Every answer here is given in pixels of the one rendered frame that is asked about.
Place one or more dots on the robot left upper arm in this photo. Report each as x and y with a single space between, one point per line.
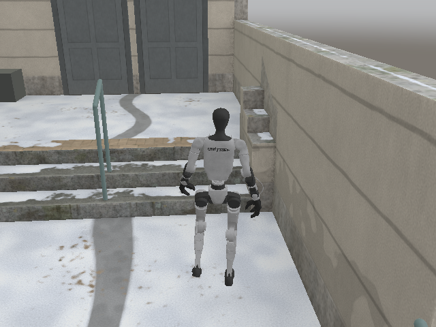
193 154

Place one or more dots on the right robot forearm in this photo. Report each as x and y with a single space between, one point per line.
252 187

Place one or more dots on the robot right shin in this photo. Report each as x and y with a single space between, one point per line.
230 253

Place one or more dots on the robot right upper arm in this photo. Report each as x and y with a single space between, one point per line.
243 156

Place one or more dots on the left robot forearm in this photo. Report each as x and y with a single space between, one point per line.
186 176

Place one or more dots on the robot head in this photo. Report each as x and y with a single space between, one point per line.
220 119

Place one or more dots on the robot right hand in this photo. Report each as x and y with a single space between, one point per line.
256 208

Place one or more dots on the robot left hand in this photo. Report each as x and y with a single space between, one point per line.
182 188

